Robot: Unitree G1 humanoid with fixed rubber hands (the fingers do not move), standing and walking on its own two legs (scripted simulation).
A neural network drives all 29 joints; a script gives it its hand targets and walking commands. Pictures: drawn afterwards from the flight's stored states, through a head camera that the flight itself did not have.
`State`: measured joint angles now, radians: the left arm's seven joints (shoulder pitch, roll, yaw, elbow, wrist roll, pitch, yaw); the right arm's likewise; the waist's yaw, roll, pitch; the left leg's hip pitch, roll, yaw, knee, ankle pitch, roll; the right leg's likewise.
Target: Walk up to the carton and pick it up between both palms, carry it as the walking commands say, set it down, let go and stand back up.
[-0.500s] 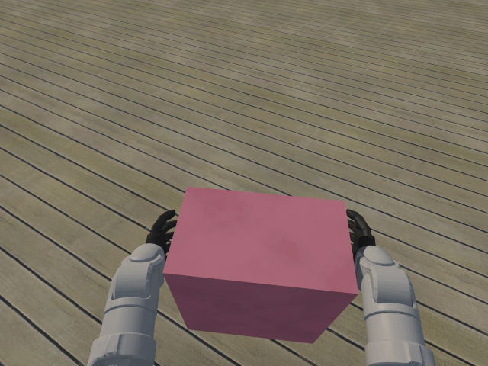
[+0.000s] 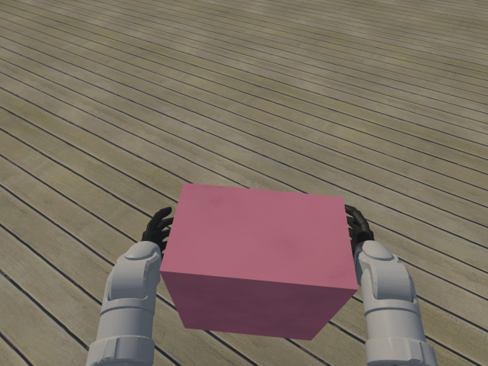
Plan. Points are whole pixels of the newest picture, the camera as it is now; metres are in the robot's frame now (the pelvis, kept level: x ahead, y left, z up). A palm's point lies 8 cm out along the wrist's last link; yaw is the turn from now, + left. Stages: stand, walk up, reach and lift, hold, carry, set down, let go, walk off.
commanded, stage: reach and lift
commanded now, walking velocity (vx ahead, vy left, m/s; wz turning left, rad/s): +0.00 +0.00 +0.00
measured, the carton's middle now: (254, 270) +0.28 +0.00 -0.03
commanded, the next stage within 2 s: hold in 0.84 s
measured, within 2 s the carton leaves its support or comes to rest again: neither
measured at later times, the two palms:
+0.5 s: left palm (150, 254) +0.28 +0.18 +0.03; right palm (360, 250) +0.29 -0.17 +0.03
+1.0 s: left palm (151, 258) +0.27 +0.17 +0.03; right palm (363, 255) +0.28 -0.18 +0.03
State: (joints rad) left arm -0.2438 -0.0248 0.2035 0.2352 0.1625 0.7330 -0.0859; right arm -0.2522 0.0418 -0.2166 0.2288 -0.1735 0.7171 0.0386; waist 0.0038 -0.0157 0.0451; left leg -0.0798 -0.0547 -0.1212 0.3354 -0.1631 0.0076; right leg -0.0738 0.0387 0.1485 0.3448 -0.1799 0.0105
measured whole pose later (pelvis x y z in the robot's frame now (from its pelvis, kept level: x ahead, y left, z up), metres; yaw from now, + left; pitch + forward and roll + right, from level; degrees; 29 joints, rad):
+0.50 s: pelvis +0.01 +0.00 +0.00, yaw +0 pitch -4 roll +0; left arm -0.17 -0.04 0.19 0.15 0.17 0.74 -0.09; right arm -0.20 0.04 -0.19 0.18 -0.17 0.72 0.05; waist 0.01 -0.01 0.03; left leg -0.08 -0.05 -0.12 0.31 -0.16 0.01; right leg -0.07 0.03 0.15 0.32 -0.18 0.01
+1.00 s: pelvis +0.01 +0.00 +0.00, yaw +0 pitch -5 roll +0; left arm -0.12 -0.05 0.17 0.10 0.16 0.76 -0.08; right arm -0.14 0.03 -0.17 0.12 -0.16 0.74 0.06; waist 0.00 -0.01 0.02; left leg -0.06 -0.05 -0.12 0.31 -0.16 0.01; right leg -0.05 0.03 0.14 0.31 -0.18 0.01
